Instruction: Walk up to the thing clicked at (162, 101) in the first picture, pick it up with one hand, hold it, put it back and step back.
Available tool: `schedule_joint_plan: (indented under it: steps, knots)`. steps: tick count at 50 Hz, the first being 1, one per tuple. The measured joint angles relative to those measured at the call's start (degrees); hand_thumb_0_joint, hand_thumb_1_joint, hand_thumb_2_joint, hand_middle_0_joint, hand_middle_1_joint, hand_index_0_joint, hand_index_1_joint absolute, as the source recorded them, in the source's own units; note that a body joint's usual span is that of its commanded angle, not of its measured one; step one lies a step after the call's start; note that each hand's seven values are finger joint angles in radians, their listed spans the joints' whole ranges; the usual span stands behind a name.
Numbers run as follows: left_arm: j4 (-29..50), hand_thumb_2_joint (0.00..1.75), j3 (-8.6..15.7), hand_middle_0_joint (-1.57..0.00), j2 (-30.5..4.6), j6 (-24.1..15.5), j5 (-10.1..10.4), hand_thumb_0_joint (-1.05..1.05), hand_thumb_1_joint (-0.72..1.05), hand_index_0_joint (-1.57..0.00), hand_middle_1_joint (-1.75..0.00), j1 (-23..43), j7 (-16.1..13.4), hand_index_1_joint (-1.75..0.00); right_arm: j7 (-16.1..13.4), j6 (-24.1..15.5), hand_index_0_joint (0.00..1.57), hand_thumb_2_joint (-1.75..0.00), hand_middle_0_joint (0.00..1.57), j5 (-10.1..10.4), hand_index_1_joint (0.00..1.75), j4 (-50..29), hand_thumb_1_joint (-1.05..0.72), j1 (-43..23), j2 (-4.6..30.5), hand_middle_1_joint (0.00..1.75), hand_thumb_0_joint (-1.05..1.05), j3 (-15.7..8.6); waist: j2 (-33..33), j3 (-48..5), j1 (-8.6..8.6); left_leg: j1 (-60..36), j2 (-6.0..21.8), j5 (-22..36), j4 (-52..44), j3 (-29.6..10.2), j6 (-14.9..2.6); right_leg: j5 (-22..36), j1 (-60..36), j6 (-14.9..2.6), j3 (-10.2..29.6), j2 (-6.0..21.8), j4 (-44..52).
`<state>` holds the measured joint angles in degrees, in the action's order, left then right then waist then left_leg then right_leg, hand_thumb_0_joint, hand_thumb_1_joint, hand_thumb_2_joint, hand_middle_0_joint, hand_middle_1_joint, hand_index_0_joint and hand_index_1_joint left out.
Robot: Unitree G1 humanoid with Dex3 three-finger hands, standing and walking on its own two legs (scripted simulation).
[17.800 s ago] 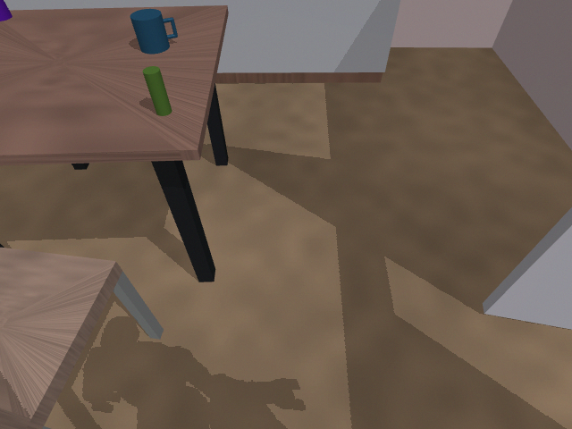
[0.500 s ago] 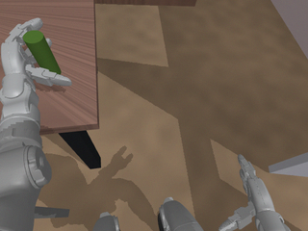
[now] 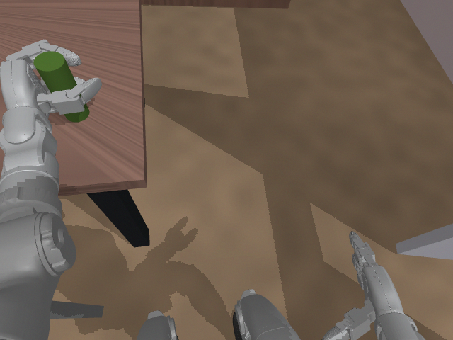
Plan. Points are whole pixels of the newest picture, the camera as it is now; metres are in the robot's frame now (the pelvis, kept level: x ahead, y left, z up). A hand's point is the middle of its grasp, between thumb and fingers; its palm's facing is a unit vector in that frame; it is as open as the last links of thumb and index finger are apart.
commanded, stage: settle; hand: left
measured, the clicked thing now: (65, 90) +0.53 +0.18 +0.09
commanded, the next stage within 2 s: lift in 1.00 s
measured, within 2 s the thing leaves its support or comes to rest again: leaves its support in 0.22 s
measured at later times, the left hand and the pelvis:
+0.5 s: hand (58, 63) +0.54 +0.17 +0.14, palm faces +0.08 -1.00 -0.01, open 5.0 cm; pelvis +0.01 +0.00 +0.01, yaw +0 degrees
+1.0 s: hand (50, 47) +0.54 +0.17 +0.16, palm faces +0.08 -1.00 -0.01, open 5.0 cm; pelvis +0.02 +0.00 +0.03, yaw +0 degrees
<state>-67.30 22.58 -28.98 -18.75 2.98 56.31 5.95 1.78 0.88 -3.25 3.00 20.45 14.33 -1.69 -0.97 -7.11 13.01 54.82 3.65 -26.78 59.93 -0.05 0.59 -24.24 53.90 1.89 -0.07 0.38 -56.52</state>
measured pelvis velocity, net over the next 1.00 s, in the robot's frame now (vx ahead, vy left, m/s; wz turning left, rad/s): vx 0.02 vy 0.00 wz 0.00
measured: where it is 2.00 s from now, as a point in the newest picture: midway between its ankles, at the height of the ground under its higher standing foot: outside the picture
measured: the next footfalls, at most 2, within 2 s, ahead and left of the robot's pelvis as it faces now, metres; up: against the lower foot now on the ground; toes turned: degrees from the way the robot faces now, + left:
none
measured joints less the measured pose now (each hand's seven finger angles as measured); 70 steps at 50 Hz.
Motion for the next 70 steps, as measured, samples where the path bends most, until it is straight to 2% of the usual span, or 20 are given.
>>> schedule_joint_plan:
  steps: [7, 9, 15, 24, 49, 55, 61, 70]
  knots:
    - [2.1, 1.08, -0.8, -1.01, 1.6, 1.6, 0.1, -0.01, 0.12, -1.02, -1.15, -1.7, -0.4, -1.12, -0.4, 0.3, 0.06, -0.05, 0.06, 0.4, 0.05, 1.3, 0.52, -1.0, -0.3, 0.06, -0.01, 0.6, -0.3, -0.4, -0.9, -1.1, 0.0, -0.2, -0.4, 0.2, -0.03, -0.2, -1.0, 0.07, 0.2, 0.0, 0.3]
    - [2.7, 1.15, -0.9, -1.03, 1.8, 2.2, 0.2, -0.01, 0.21, -1.04, -1.19, -2.0, -0.5, -1.17, -0.6, 0.5, 0.06, -0.05, 0.06, 0.5, 0.05, 1.4, 0.53, -1.2, -0.4, 0.06, -0.01, 0.8, -0.3, -0.4, -1.06, -1.7, -0.1, -0.1, -0.9, 0.3, -0.02, -0.1, -1.6, 0.06, 0.2, 0.1, 0.7]
    - [3.1, 1.15, -1.3, -1.04, 1.8, 3.9, 0.4, 0.0, 0.2, -1.03, -1.19, -0.9, -0.8, -1.15, -0.8, 0.8, 0.06, -0.05, 0.06, 0.9, 0.05, 1.8, 0.54, -1.3, -0.8, 0.06, -0.01, 1.4, -0.1, -0.2, -1.36, -4.0, -0.1, 0.3, -2.5, 0.2, 0.04, 0.1, -3.8, 0.02, 0.1, 0.1, 2.1]
    - [2.4, 1.15, -1.5, -1.04, 1.1, 5.4, 0.4, 0.0, 0.2, -1.03, -1.19, 0.3, -0.2, -1.15, -0.6, 1.0, 0.06, -0.05, 0.06, 1.2, 0.05, 2.4, 0.55, -1.0, -0.5, 0.06, -0.01, 0.9, -0.2, 0.1, -1.8, -6.1, -0.1, 0.8, -4.4, 0.5, 0.06, 0.7, -5.9, -0.01, 0.3, 0.1, 4.1]
    - [4.3, 1.17, -1.7, -1.05, 1.9, 8.2, 1.0, 0.0, 0.19, -1.04, -1.18, 0.2, -0.3, -1.14, -0.9, 0.3, 0.06, -0.05, 0.06, 2.0, 0.05, 6.2, 0.55, -1.9, -0.3, 0.06, -0.01, -0.5, -0.5, 0.5, -2.99, -10.7, -0.3, 2.0, -8.4, 1.0, 0.05, 1.8, -10.1, 0.02, 0.6, 0.2, 7.8]
    - [4.8, 1.18, -1.9, -1.05, 2.3, 9.0, 1.2, 0.0, 0.19, -1.04, -1.18, -0.1, -0.1, -1.14, -0.9, 0.1, 0.06, -0.05, 0.06, 2.3, 0.05, 7.2, 0.55, -2.1, -0.3, 0.06, -0.01, -0.3, -0.6, 0.4, -3.23, -11.5, -0.3, 2.2, -9.1, 1.0, 0.01, 2.0, -11.0, 0.06, 0.6, 0.3, 8.4]
    - [5.9, 1.17, -2.1, -1.05, 2.7, 9.6, 1.4, 0.0, 0.19, -1.04, -1.18, -0.8, -0.3, -1.14, -1.0, -0.1, 0.06, -0.05, 0.06, 2.6, 0.05, 8.0, 0.55, -2.2, -0.1, 0.06, -0.01, -1.2, -0.7, 0.5, -3.6, -12.8, -0.4, 2.5, -10.0, 1.2, -0.07, 2.3, -12.2, 0.15, 0.7, 0.4, 9.3]
    - [10.7, 1.17, -3.7, -1.05, 4.8, 11.9, 2.5, 0.0, 0.19, -1.04, -1.18, -3.8, -0.4, -1.15, -1.7, -0.9, 0.06, -0.05, 0.06, 3.4, 0.05, 10.8, 0.54, -1.8, 0.2, 0.06, -0.01, -2.3, -0.8, 0.0, -5.09, -15.8, -0.6, 2.9, -11.8, 1.4, -0.26, 2.8, -15.3, 0.37, 0.9, 0.5, 11.3]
